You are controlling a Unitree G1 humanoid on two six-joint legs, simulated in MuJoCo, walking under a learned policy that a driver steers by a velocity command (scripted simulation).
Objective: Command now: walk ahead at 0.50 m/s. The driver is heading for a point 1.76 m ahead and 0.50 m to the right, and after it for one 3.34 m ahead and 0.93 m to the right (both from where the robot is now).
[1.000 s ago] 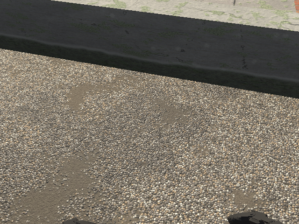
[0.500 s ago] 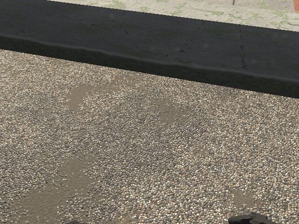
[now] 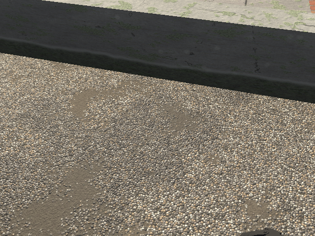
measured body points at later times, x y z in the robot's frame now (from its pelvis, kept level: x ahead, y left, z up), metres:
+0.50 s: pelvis +0.00 +0.00 +0.00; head -0.01 +0.00 +0.45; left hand +0.20 +0.21 -0.07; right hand +0.20 -0.20 -0.06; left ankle +0.02 +0.14 -0.75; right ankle -0.03 -0.12 -0.75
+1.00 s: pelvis +0.00 +0.00 +0.00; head -0.01 +0.00 +0.45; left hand +0.20 +0.21 -0.07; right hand +0.20 -0.20 -0.07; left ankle +0.02 +0.14 -0.75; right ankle -0.03 -0.12 -0.75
